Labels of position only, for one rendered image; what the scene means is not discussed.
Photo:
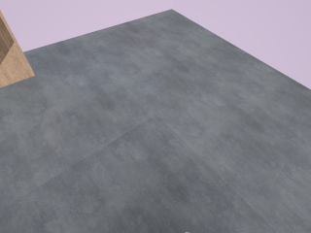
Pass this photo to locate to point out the cupboard door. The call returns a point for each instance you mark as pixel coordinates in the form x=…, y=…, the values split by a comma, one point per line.
x=6, y=41

